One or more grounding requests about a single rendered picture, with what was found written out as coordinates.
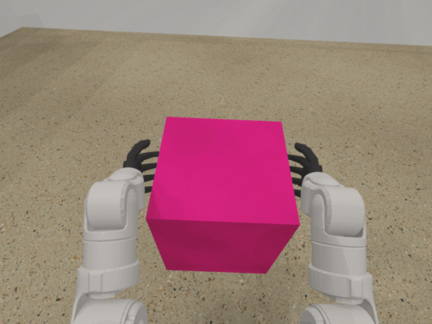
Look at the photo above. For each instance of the robot right upper arm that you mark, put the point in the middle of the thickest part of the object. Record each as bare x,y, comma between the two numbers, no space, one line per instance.
335,314

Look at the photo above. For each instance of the robot left forearm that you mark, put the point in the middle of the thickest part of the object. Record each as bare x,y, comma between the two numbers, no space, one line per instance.
110,228

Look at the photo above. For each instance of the left robot hand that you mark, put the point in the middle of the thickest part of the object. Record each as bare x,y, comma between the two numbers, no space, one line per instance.
135,158

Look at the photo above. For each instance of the carton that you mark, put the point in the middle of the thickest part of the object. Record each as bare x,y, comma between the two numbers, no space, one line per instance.
222,198

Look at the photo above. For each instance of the robot right forearm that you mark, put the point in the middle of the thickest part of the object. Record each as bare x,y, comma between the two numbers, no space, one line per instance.
339,236

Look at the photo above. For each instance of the robot left upper arm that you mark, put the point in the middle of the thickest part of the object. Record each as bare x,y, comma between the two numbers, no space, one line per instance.
112,311

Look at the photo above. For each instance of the right robot hand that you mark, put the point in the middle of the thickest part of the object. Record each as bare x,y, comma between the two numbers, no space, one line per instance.
310,164

